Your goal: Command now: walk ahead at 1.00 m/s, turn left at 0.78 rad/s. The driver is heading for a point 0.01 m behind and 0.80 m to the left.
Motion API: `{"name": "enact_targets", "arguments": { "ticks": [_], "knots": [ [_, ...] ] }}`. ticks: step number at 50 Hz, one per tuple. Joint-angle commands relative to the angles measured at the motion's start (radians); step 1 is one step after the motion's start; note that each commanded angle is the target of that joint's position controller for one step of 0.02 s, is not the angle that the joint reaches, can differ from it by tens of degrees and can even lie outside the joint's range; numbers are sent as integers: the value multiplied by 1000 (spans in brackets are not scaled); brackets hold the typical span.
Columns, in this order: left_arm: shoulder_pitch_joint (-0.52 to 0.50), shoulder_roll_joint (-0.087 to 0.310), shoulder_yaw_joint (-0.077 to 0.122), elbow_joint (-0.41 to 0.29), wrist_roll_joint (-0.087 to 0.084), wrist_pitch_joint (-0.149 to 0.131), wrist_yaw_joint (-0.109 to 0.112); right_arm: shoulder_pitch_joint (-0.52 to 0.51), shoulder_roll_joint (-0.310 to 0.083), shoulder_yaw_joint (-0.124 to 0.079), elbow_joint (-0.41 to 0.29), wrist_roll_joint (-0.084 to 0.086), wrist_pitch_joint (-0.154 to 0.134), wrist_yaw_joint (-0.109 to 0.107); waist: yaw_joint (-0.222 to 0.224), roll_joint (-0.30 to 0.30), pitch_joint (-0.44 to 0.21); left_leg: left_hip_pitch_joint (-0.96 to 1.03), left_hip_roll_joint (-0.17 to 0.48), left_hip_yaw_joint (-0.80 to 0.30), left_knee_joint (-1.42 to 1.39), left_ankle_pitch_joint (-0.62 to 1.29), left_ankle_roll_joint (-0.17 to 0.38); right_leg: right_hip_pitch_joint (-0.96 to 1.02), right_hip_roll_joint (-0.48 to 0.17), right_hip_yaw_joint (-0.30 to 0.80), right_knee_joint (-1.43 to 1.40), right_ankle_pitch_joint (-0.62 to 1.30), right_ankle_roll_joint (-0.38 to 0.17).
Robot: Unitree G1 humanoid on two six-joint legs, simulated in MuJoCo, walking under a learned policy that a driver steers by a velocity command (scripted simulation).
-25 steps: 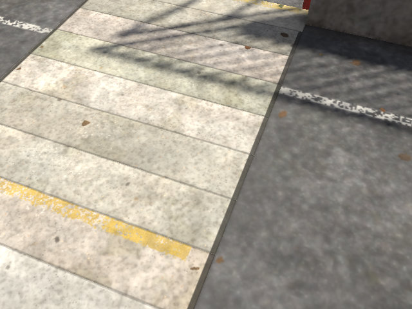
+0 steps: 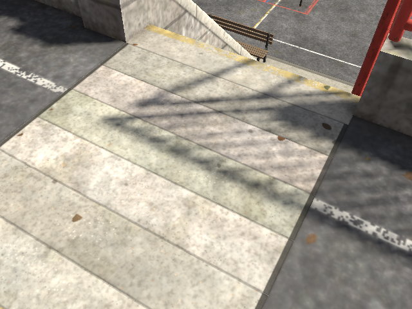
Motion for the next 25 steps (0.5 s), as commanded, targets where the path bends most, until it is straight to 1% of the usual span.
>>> {"name": "enact_targets", "arguments": {
  "ticks": [1, 2, 3, 4, 5, 6, 7, 8, 9, 10, 11, 12, 13, 14, 15, 16, 17, 18, 19, 20, 21, 22, 23, 24, 25],
  "knots": [
    [41, 41, 8, 5, -21, -36, -12, -90, 29, 14, -123, -9, 25, 31, -21, -78, 90, -219, 104, -33, -38, 64, -10, 24, -286, 171, -352, 95, -74],
    [21, 48, 10, 9, -20, -44, -14, -125, 37, 19, -149, -10, 26, 40, -38, -108, 103, -213, 106, -15, -101, 131, -12, -8, -263, 96, -373, 156, -68],
    [-2, 48, 10, 11, -19, -52, -13, -154, 33, 21, -166, -7, 26, 46, -54, -114, 118, -199, 107, 1, -181, 201, -9, -27, -234, 25, -385, 219, -61],
    [-8, 53, 11, 14, -20, -56, -9, -192, 23, 21, -181, -3, 24, 53, -55, -94, 132, -176, 96, 39, -289, 255, -1, -26, -204, -39, -400, 280, -55],
    [1, 69, 14, 19, -22, -58, -4, -227, 19, 23, -194, -3, 20, 62, -50, -69, 140, -133, 81, 86, -399, 305, 13, -15, -190, -90, -422, 343, -51],
    [21, 97, 20, 23, -24, -60, 1, -242, 26, 25, -199, -3, 18, 70, -45, -61, 133, -95, 69, 120, -466, 341, 28, 18, -196, -123, -430, 431, -52],
    [45, 114, 23, 32, -28, -58, 5, -265, 23, 24, -204, -7, 13, 73, -41, -55, 141, -77, 49, 156, -519, 357, 44, 75, -207, -139, -414, 587, -53],
    [61, 132, 25, 34, -31, -51, 10, -261, 11, 20, -199, -6, 9, 70, -50, -62, 122, -47, 12, 185, -552, 357, 60, 149, -213, -150, -370, 811, -49],
    [74, 159, 32, 30, -31, -37, 15, -229, -11, 11, -185, -2, 6, 62, -69, -85, 80, -7, -30, 211, -566, 322, 72, 229, -217, -153, -297, 1025, -44],
    [71, 193, 41, 20, -28, -18, 23, -159, -39, -1, -165, 5, 4, 52, -110, -118, 22, 65, -72, 227, -565, 255, 82, 284, -227, -150, -183, 1206, -42],
    [42, 228, 52, 7, -20, 4, 28, -15, -75, -18, -129, 9, 3, 41, -188, -143, -60, 212, -107, 217, -554, 184, 97, 288, -242, -142, 15, 1318, -45],
    [1, 247, 60, -16, -16, 25, 31, 191, -118, -45, -68, 10, 5, 27, -276, -144, -160, 430, -134, 186, -571, 111, 120, 225, -253, -113, 284, 1312, -50],
    [-16, 234, 61, -24, -8, 33, 27, 326, -164, -78, -15, 9, 14, 4, -312, -89, -211, 656, -137, 101, -634, 39, 140, 62, -214, -95, 609, 1004, -29],
    [-37, 91, 29, -56, 1, 31, 9, 210, -228, -102, -26, 27, 29, -16, -196, 185, -89, 679, 2, -165, -696, 40, 173, -239, -16, -72, 997, -59, 9],
    [18, 72, 14, -194, -29, 7, 4, 158, -333, -115, -81, -13, 41, -11, -85, 265, -285, 954, 192, -751, -908, -28, 394, -598, 75, 137, 1221, -241, 54],
    [-56, 98, 1, -204, -23, -25, 6, 184, -296, -118, -93, -22, 41, -24, -119, 74, -277, 932, 230, -866, -1055, -133, 371, -670, 13, 252, 1165, -161, 38],
    [-95, 111, -2, -192, -24, -39, 8, 173, -233, -109, -62, -12, 28, -32, -94, -46, -131, 776, 205, -788, -1075, -101, 326, -661, -33, 264, 1049, -110, 30],
    [-135, 100, -9, -193, -10, -36, 12, 153, -197, -98, -45, -3, 10, -36, -51, -107, -54, 620, 156, -684, -1067, -3, 289, -599, -68, 264, 944, -106, 36],
    [-129, 95, -13, -189, 11, -19, 13, 115, -174, -86, -54, 2, -7, -43, -12, -127, -32, 508, 107, -585, -1058, 92, 265, -526, -88, 268, 880, -115, 44],
    [-106, 95, -15, -181, 24, 6, 10, 92, -146, -72, -57, 7, -21, -43, 23, -122, -14, 410, 80, -523, -1065, 154, 256, -465, -103, 264, 820, -120, 58],
    [-117, 92, -17, -186, 28, 25, 6, 94, -133, -64, -58, 12, -33, -38, 32, -117, -2, 344, 54, -486, -1078, 175, 255, -437, -114, 255, 751, -146, 73],
    [-157, 79, -22, -204, 26, 37, 2, 92, -138, -64, -60, 13, -42, -32, 30, -109, 15, 277, 31, -457, -1115, 138, 250, -414, -121, 240, 658, -141, 84],
    [-231, 69, -30, -235, 23, 39, -3, 96, -143, -65, -64, 11, -49, -27, 14, -101, 53, 222, 5, -431, -1141, 172, 247, -403, -122, 217, 571, -80, 91],
    [-301, 52, -38, -268, 15, 36, -8, 104, -142, -66, -62, 8, -52, -24, -3, -86, 78, 185, -16, -408, -1154, 215, 232, -384, -111, 200, 473, 22, 95],
    [-345, 36, -45, -287, 7, 33, -11, 111, -142, -69, -59, 9, -54, -19, -21, -70, 81, 170, -41, -381, -1153, 272, 206, -346, -95, 191, 378, 153, 92]
  ]
}}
